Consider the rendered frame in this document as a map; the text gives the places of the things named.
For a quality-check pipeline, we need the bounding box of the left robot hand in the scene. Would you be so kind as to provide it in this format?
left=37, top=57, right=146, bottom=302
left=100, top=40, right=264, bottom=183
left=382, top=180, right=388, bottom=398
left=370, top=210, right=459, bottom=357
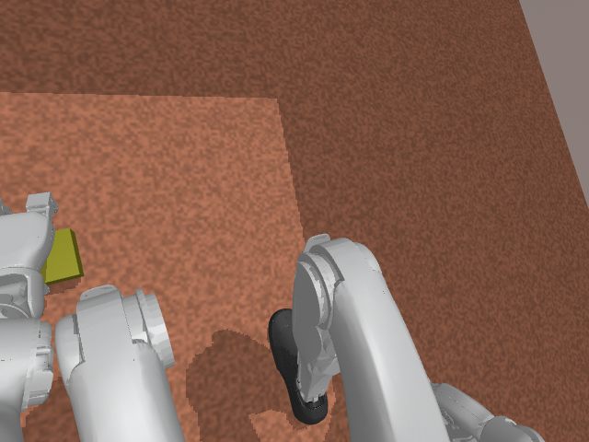
left=0, top=192, right=58, bottom=299

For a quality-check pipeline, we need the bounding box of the right robot foot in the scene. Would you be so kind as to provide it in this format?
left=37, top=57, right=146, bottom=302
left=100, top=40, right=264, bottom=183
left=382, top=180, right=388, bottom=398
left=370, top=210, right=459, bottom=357
left=268, top=308, right=328, bottom=425

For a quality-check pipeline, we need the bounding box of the right robot arm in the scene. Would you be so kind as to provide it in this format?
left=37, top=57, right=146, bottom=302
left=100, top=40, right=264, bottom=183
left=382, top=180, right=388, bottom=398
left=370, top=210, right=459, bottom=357
left=479, top=415, right=545, bottom=442

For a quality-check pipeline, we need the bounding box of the small box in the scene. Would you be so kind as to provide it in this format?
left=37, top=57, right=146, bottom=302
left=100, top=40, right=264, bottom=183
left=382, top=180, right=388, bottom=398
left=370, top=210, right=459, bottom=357
left=40, top=227, right=84, bottom=285

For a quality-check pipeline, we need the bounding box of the left robot arm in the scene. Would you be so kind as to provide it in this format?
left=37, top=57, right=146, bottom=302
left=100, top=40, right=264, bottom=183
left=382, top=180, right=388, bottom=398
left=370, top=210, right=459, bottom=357
left=0, top=267, right=54, bottom=442

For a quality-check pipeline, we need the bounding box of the right robot hand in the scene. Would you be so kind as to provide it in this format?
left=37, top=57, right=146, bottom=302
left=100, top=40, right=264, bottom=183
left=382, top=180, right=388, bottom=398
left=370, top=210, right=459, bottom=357
left=429, top=380, right=495, bottom=442

